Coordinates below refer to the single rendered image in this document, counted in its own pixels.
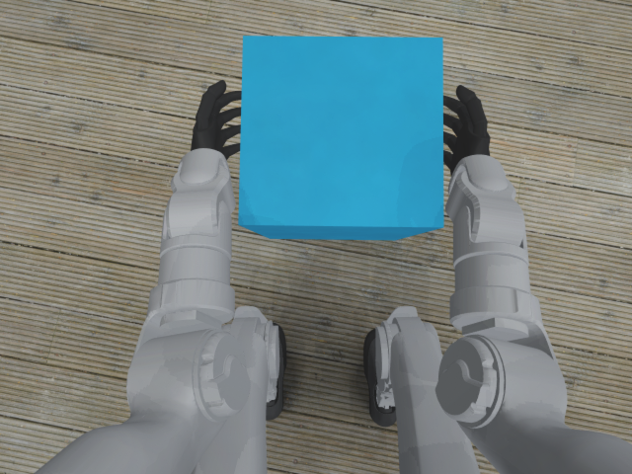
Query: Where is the carton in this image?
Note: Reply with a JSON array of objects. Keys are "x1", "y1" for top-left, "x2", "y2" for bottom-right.
[{"x1": 238, "y1": 36, "x2": 444, "y2": 240}]

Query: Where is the robot right hand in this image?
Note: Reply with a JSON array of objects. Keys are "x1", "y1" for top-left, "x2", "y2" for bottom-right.
[{"x1": 443, "y1": 85, "x2": 491, "y2": 176}]

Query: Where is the robot left upper arm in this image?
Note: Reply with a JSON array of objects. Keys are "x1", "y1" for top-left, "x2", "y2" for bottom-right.
[{"x1": 34, "y1": 328, "x2": 251, "y2": 474}]

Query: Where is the robot left forearm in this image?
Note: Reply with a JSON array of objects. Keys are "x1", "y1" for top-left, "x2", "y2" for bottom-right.
[{"x1": 126, "y1": 148, "x2": 236, "y2": 405}]

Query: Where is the robot left hand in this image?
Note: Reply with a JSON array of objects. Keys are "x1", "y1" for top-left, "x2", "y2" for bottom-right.
[{"x1": 191, "y1": 80, "x2": 242, "y2": 161}]

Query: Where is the right robot shin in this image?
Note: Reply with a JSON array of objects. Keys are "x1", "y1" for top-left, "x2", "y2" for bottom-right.
[{"x1": 375, "y1": 306, "x2": 440, "y2": 407}]

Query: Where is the left robot thigh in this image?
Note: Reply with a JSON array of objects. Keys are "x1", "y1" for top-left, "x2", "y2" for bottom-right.
[{"x1": 192, "y1": 317, "x2": 279, "y2": 474}]

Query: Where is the robot right forearm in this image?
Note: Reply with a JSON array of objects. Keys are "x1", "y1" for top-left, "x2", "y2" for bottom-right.
[{"x1": 445, "y1": 154, "x2": 567, "y2": 389}]

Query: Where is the robot right upper arm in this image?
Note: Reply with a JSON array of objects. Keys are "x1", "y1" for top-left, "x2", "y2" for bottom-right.
[{"x1": 435, "y1": 335, "x2": 632, "y2": 474}]

